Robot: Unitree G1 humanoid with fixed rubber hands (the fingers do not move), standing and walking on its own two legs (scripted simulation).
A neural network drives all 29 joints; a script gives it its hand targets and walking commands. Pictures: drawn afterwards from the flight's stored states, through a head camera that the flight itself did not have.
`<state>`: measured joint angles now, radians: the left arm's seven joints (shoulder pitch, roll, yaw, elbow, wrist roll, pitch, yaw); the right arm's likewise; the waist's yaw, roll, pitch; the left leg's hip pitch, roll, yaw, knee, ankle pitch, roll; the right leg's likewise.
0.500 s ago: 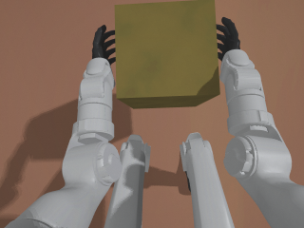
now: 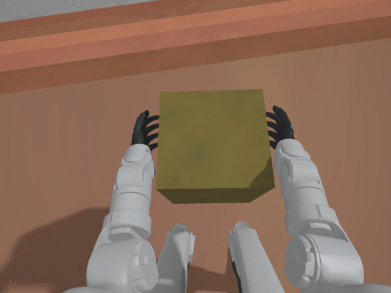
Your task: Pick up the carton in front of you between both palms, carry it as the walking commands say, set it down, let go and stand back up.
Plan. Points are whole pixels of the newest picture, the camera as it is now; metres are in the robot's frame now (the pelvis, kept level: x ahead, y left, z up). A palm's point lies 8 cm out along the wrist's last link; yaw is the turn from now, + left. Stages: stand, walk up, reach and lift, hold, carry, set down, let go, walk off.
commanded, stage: reach and lift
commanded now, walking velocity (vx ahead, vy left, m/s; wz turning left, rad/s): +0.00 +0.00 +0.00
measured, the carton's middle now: (211, 155) +0.40 +0.00 -0.11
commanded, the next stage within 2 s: hold in 1.68 s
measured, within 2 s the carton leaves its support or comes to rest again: neither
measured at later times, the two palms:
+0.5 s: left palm (111, 134) +0.36 +0.15 +0.11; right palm (316, 129) +0.36 -0.15 +0.11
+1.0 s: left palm (91, 130) +0.34 +0.15 +0.17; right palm (341, 124) +0.34 -0.15 +0.17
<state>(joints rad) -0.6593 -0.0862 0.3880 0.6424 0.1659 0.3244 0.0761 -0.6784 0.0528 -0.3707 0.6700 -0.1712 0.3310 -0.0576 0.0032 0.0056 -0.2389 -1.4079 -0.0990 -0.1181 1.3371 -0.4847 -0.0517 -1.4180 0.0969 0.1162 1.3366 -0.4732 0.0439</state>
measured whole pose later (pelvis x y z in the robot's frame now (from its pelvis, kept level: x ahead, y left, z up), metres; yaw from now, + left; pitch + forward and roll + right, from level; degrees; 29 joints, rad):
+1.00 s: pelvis +0.04 +0.00 +0.15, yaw +0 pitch -3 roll +0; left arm -0.33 -0.16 0.30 0.40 0.29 0.61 0.00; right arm -0.33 0.15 -0.30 0.41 -0.29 0.61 0.00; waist 0.00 0.00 -0.01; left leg -0.20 -0.05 -0.14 0.49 -0.23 -0.02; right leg -0.21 0.05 0.15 0.49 -0.22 0.02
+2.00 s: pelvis +0.05 +0.00 +0.15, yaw +0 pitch -7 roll +0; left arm -0.27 -0.15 0.23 0.24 0.27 0.76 -0.01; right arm -0.26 0.15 -0.23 0.24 -0.27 0.76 0.00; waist 0.00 0.00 0.00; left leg -0.05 -0.03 -0.13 0.37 -0.20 -0.01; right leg -0.06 0.04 0.14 0.37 -0.19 0.01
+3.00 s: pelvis +0.47 +0.03 +0.14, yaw +0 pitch +4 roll -2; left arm -0.17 -0.13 0.11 -0.35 0.11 1.21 0.09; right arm -0.17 0.14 -0.13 -0.34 -0.10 1.21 -0.09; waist -0.03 0.02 -0.09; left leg 0.05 0.06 0.19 0.34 -0.45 -0.01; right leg -0.57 -0.04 -0.22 0.54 -0.08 -0.03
